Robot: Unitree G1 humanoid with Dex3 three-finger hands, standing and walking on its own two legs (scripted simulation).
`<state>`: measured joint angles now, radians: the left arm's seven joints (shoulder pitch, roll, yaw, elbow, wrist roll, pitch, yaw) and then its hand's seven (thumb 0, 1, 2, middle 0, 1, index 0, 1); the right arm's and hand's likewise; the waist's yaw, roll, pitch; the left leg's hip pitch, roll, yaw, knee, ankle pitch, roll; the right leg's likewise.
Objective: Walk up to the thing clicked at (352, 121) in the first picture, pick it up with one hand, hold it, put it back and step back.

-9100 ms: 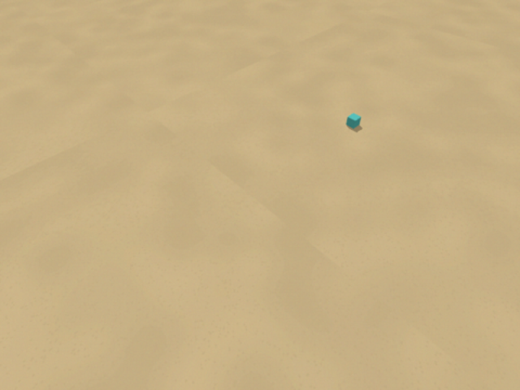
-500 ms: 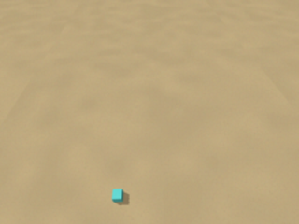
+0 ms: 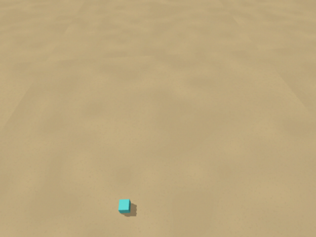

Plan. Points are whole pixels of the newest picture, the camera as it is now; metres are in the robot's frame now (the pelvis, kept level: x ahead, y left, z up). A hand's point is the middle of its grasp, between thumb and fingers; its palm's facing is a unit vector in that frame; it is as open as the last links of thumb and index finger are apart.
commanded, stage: rise first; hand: left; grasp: from above
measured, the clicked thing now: (124, 206) +0.44 +0.26 -0.75
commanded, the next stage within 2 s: none
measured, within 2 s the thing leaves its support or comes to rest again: neither
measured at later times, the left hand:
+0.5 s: hand out of the picture +0.13 +0.26 -0.18, palm faces -0.07 -0.91 -0.40, open 11.6 cm
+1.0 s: hand out of the picture +0.11 +0.28 -0.26, palm faces -0.24 -0.83 -0.51, open 14.0 cm
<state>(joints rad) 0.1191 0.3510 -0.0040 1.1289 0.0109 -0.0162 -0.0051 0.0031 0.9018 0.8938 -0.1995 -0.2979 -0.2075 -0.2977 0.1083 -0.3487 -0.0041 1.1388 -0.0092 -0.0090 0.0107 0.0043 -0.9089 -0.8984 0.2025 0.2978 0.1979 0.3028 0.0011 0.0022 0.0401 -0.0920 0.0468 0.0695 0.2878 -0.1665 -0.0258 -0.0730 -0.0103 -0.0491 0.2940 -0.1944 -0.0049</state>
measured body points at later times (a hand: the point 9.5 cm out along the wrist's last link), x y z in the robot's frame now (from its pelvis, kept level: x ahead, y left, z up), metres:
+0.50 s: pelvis -0.01 +0.01 -0.03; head +0.06 +0.01 +0.41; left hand +0.14 +0.31 -0.15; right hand +0.09 -0.25 -0.15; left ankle -0.01 +0.13 -0.75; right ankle -0.02 -0.11 -0.75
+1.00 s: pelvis -0.03 +0.02 -0.11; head +0.08 +0.03 +0.32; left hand +0.12 +0.32 -0.22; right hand +0.17 -0.23 -0.20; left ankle -0.01 +0.13 -0.75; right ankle -0.02 -0.11 -0.75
